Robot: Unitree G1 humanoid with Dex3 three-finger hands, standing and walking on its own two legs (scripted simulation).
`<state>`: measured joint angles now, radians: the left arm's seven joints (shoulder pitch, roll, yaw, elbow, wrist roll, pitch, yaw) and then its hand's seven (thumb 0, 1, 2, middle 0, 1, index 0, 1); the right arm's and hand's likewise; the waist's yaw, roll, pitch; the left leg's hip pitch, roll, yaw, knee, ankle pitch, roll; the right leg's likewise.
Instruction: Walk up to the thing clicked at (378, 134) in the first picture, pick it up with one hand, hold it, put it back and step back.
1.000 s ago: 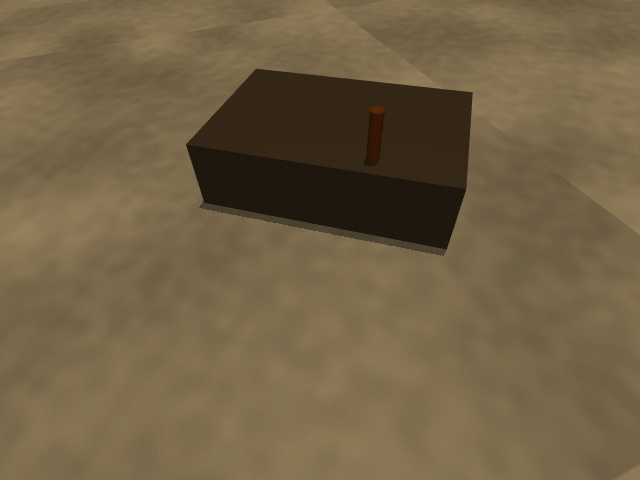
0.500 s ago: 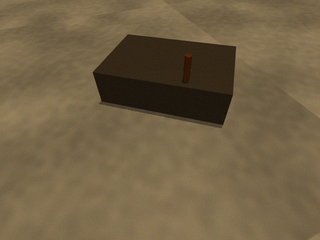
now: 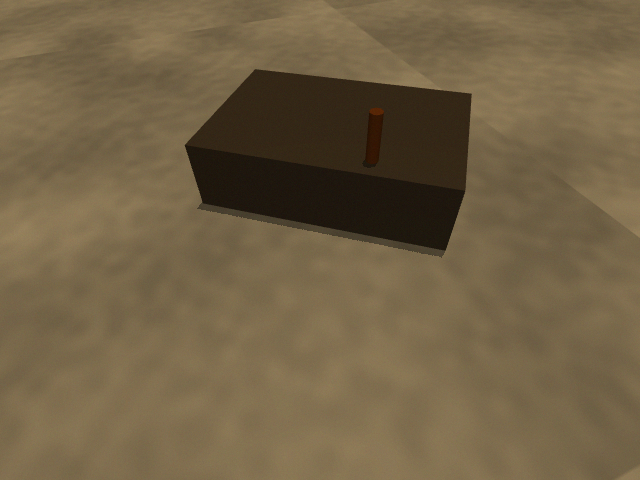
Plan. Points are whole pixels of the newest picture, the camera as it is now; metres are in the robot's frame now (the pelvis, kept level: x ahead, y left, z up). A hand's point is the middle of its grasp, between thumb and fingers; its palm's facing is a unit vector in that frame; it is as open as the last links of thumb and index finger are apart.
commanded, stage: stand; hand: left
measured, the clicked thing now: (374, 137) +1.35 -0.17 -0.35
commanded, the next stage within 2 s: walk up in 0.12 s
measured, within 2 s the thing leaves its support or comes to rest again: neither
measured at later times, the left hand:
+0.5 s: hand out of the picture +0.15 +0.21 -0.15, palm faces -0.09 -0.90 -0.43, open 7.4 cm
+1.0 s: hand (256, 342) +0.39 +0.14 -0.16, palm faces -0.25 -0.91 -0.33, open 7.4 cm
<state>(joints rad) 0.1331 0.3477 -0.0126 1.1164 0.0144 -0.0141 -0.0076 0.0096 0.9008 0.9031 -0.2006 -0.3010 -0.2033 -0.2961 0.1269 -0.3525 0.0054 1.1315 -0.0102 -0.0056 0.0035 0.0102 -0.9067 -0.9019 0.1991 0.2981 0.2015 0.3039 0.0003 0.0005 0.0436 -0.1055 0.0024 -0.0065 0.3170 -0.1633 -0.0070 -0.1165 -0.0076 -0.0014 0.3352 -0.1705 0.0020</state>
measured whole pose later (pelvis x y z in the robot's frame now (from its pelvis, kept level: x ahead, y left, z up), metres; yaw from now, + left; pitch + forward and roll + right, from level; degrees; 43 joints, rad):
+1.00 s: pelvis +0.29 -0.11 -0.01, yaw -12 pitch -2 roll +1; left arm 0.31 0.44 0.04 0.89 0.01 -0.06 -0.06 0.01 0.90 0.90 -0.20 -0.30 -0.20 -0.30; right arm 0.27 -0.38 -0.05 0.84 -0.01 -0.09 0.05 0.01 -0.90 -0.90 0.20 0.30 0.20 0.30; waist -0.01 -0.07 0.07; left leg -0.22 0.05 0.13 0.50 -0.24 0.02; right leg -0.45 -0.03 0.05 1.03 -0.36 -0.03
